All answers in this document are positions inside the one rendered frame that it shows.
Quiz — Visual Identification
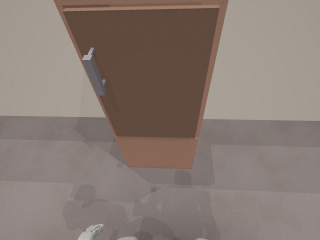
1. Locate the handle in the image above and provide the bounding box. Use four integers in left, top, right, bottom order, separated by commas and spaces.
82, 47, 107, 96

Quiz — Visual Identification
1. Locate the robot left hand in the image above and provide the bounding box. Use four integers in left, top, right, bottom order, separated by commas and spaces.
78, 224, 104, 240

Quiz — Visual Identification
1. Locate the cupboard door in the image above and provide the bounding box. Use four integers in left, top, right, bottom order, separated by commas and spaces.
62, 4, 220, 138

